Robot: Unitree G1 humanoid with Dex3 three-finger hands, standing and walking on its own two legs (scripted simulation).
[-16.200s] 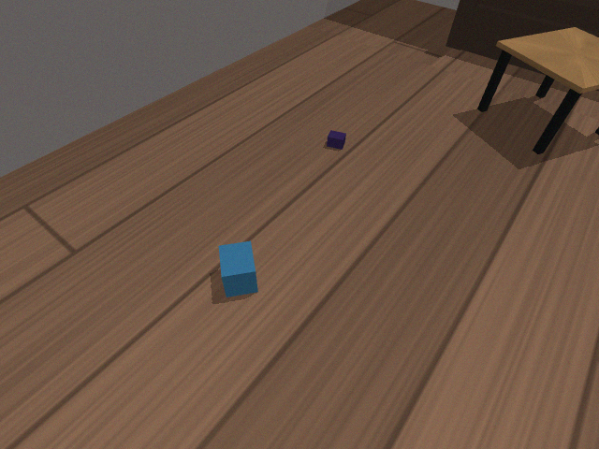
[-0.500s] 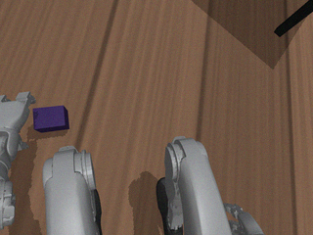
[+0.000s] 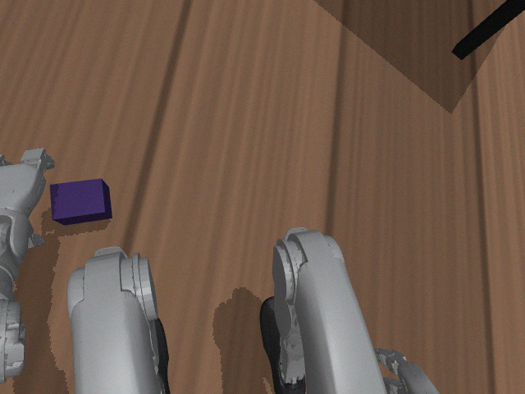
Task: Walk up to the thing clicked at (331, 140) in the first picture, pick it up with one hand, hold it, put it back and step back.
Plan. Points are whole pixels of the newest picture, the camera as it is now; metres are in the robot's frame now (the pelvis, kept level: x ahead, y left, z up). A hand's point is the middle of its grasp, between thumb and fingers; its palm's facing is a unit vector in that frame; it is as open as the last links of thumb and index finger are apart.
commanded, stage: rise first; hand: left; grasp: from above
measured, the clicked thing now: (82, 202) +0.44 +0.27 -0.29
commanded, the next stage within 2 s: approach in 0.62 s
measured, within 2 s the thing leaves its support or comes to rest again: neither
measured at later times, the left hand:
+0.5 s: hand (24, 213) +0.39 +0.32 -0.17, palm faces -0.44 -0.08 -0.90, open 13.1 cm
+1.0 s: hand (56, 196) +0.42 +0.28 -0.18, palm faces -0.43 -0.05 -0.90, open 13.5 cm
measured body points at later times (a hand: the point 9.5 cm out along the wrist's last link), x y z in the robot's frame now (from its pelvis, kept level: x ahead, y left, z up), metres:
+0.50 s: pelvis +0.00 +0.00 +0.00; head +0.21 +0.07 +0.39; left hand +0.41 +0.32 -0.12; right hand +0.08 -0.28 -0.11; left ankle +0.08 +0.14 -0.29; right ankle +0.09 -0.12 -0.29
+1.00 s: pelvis +0.00 +0.00 -0.01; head +0.22 +0.06 +0.38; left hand +0.44 +0.28 -0.13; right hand +0.07 -0.27 -0.12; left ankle +0.08 +0.14 -0.29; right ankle +0.09 -0.12 -0.29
